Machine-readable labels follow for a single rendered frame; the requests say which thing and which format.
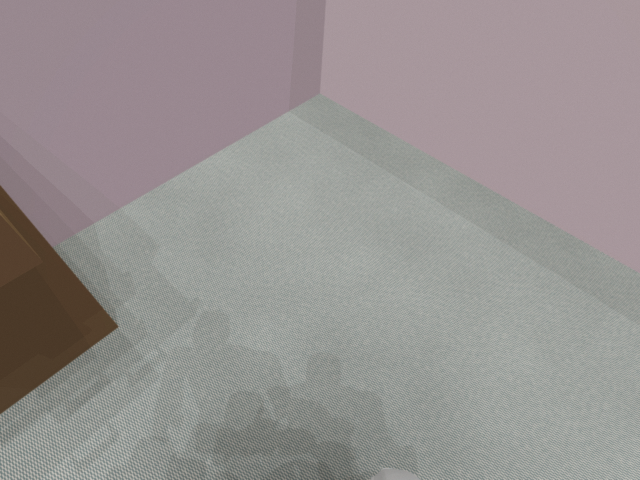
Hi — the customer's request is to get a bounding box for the drawer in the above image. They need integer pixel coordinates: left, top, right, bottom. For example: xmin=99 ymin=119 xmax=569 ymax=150
xmin=0 ymin=210 xmax=43 ymax=287

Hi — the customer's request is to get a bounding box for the cabinet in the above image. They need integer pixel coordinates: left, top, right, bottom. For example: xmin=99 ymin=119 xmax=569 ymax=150
xmin=0 ymin=186 xmax=118 ymax=414

